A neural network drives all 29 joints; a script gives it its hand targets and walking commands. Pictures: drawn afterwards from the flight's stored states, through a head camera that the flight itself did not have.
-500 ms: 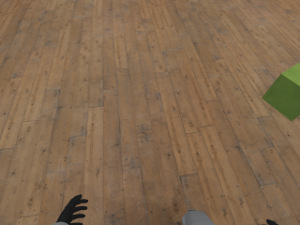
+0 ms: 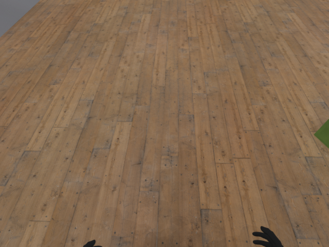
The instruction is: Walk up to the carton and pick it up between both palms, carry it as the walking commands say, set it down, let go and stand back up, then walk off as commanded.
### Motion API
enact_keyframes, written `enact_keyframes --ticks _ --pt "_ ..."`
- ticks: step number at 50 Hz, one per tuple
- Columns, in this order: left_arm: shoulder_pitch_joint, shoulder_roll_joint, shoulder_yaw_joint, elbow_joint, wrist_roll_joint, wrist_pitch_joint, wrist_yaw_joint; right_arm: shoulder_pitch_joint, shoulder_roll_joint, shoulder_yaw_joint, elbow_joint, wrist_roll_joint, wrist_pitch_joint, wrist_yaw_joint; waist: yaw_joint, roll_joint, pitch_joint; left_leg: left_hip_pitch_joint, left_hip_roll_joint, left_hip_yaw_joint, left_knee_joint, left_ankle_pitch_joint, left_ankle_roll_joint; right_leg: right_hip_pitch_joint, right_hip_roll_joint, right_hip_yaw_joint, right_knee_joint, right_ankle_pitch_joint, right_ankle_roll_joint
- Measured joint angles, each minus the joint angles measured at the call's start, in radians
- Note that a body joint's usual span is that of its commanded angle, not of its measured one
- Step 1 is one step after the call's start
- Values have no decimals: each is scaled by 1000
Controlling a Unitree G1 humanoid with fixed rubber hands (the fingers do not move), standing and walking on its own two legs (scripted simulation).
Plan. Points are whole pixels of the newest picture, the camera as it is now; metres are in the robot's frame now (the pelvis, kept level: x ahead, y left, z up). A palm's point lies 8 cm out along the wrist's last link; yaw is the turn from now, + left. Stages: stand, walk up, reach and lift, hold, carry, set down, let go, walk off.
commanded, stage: stand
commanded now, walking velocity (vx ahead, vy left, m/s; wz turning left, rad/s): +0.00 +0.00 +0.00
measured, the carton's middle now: out of the picture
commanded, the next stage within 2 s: none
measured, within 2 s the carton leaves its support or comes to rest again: neither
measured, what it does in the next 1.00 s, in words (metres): stands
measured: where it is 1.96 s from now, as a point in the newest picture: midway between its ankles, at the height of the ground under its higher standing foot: outside the picture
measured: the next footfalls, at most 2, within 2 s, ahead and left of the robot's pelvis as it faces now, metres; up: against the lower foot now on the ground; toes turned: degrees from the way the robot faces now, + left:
none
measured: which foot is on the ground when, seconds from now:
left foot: down 0.00-1.00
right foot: down 0.00-1.00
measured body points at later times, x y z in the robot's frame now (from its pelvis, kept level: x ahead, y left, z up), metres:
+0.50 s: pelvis -0.01 +0.00 +0.01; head +0.00 -0.01 +0.46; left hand +0.02 +0.24 -0.14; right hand +0.02 -0.25 -0.15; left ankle -0.04 +0.11 -0.74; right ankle +0.01 -0.09 -0.74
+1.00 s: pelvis -0.01 -0.01 +0.00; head +0.00 -0.02 +0.45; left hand -0.03 +0.21 -0.15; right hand -0.03 -0.22 -0.16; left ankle -0.04 +0.11 -0.74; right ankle +0.01 -0.09 -0.74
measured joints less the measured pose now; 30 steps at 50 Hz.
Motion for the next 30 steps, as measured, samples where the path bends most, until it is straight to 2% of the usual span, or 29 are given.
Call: enact_keyframes --ticks 5,20,30 --pt "16 -3 2 39 7 -6 -8 -9 5 8 41 4 -17 -8 2 -1 -5 22 8 -3 -24 2 -2 34 11 -3 -50 21 -4" --pt "15 -8 14 171 5 -12 19 61 3 9 224 10 -30 -32 -12 17 -5 49 9 5 -69 30 -3 53 15 4 -85 45 -9" --pt "15 -36 5 253 3 -12 27 98 27 21 303 9 -33 -40 -15 16 -7 52 12 8 -77 36 -6 53 19 7 -90 50 -13"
